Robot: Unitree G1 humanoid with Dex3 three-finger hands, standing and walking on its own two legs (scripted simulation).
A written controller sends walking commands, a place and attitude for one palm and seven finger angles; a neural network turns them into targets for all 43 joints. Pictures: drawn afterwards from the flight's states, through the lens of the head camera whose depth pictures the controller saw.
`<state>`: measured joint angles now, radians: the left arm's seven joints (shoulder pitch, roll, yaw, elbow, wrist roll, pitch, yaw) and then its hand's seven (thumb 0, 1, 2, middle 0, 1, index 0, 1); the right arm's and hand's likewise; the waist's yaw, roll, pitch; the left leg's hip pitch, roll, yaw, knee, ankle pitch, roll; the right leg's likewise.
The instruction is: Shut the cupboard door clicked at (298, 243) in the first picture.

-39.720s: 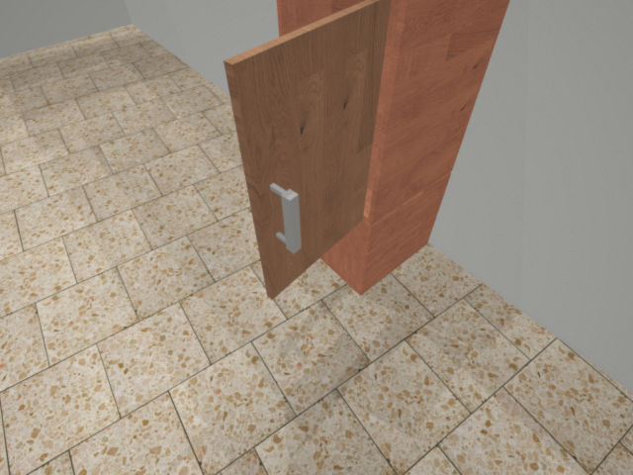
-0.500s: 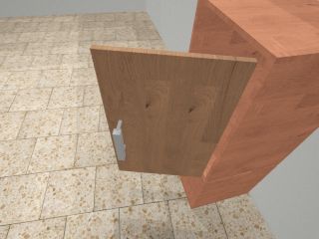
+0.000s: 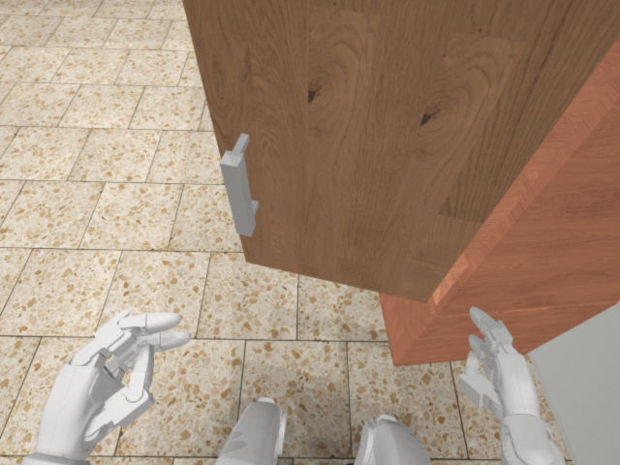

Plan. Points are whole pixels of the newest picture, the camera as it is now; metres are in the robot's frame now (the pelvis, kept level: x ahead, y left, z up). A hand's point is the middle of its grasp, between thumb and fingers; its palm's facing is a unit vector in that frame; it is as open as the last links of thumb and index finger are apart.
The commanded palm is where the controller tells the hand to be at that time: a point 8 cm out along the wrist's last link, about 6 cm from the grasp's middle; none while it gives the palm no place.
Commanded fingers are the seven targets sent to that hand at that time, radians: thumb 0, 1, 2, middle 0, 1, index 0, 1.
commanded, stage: raise the hand and make a fist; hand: left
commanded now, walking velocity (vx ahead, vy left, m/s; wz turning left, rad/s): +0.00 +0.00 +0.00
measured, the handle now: (244, 187) +0.45 +0.16 +0.06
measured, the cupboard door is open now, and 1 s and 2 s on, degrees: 71 71 71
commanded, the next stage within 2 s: bring the fist close to the handle in 1.34 s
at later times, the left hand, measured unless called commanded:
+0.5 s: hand (160, 360) +0.21 +0.20 +0.05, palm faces -0.09 -1.00 -0.03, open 3.3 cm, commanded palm +0.19 +0.25 +0.06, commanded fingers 0.00 0.90 0.90 -1.19 -1.38 -1.19 -1.38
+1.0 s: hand (150, 333) +0.24 +0.22 +0.05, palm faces -0.09 -0.99 -0.04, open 3.1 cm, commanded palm +0.22 +0.27 +0.06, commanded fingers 0.00 0.90 0.90 -1.30 -1.50 -1.30 -1.50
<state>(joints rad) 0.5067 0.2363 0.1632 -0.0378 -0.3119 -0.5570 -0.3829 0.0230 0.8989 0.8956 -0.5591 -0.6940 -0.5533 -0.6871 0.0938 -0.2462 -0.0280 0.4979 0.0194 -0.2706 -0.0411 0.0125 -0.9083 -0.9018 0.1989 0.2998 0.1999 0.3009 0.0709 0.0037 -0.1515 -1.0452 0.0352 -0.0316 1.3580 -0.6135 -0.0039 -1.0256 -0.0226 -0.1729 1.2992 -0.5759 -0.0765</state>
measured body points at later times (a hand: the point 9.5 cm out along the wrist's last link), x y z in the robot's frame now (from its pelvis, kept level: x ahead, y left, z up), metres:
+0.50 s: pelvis +0.00 +0.02 +0.01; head +0.09 +0.03 +0.45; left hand +0.21 +0.25 +0.05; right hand +0.18 -0.24 -0.06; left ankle +0.02 +0.12 -0.61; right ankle +0.04 -0.08 -0.61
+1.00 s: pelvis +0.01 +0.03 +0.02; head +0.10 +0.05 +0.46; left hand +0.24 +0.27 +0.06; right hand +0.20 -0.20 -0.06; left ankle +0.02 +0.12 -0.61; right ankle +0.04 -0.08 -0.61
